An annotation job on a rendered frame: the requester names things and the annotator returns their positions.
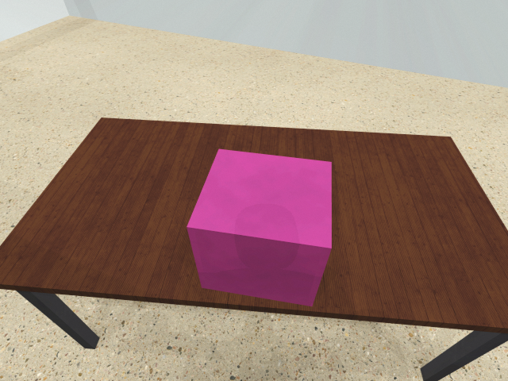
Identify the table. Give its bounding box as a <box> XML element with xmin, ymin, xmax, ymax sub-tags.
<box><xmin>0</xmin><ymin>117</ymin><xmax>508</xmax><ymax>381</ymax></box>

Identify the carton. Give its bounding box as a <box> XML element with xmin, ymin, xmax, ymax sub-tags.
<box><xmin>187</xmin><ymin>149</ymin><xmax>332</xmax><ymax>306</ymax></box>

